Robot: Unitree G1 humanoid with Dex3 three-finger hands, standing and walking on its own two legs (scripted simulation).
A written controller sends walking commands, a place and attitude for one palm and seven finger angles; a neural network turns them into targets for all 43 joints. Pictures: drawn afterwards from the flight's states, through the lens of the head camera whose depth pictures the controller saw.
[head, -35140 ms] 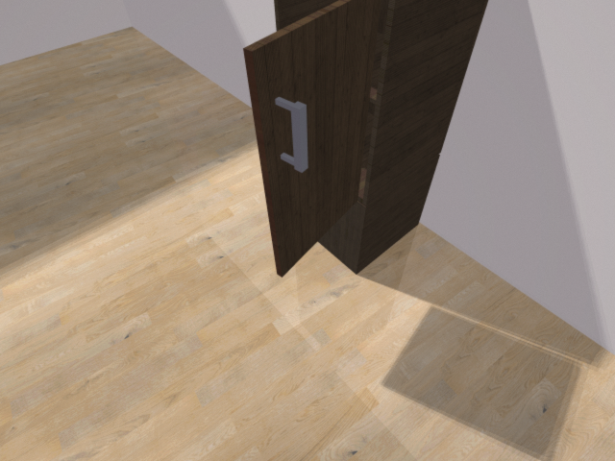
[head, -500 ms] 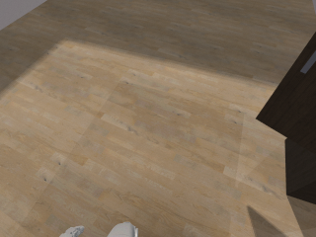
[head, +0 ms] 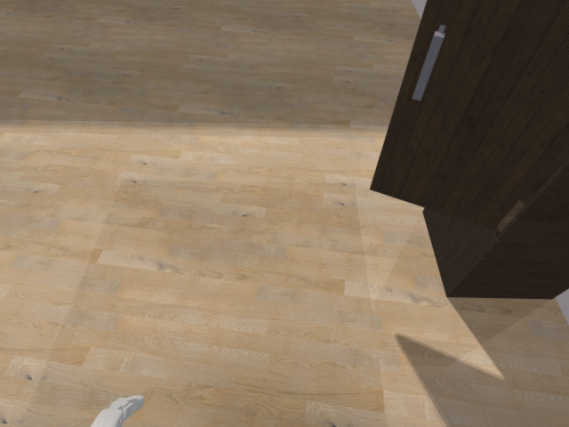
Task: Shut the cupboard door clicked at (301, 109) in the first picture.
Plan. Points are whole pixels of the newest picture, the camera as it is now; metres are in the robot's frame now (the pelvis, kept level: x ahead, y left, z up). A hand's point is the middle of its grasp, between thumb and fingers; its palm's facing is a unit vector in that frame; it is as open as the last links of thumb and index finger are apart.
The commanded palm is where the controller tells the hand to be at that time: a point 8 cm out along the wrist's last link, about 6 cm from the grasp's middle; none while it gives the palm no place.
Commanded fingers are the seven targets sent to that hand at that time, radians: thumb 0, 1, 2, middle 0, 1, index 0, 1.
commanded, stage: turn to face it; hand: left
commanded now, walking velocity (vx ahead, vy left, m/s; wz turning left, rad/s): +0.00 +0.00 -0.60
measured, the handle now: (429, 63) +0.76 -0.26 +0.10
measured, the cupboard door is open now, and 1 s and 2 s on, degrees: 66 66 66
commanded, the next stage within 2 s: take the last steps up to it in 0.58 s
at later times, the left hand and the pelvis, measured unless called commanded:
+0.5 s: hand (164, 420) +0.15 +0.20 -0.16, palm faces -0.22 -0.96 -0.19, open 7.4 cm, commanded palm none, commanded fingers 0.00 0.90 0.90 -0.20 -0.30 -0.20 -0.30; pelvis +0.02 +0.02 +0.01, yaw -14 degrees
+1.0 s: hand (195, 420) +0.15 +0.16 -0.17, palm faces -0.35 -0.92 -0.16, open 7.4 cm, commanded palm none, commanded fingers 0.00 0.90 0.90 -0.20 -0.30 -0.20 -0.30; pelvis +0.06 -0.01 +0.00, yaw -22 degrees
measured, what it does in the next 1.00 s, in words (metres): steps on the spot, turning right: left foot, then right foot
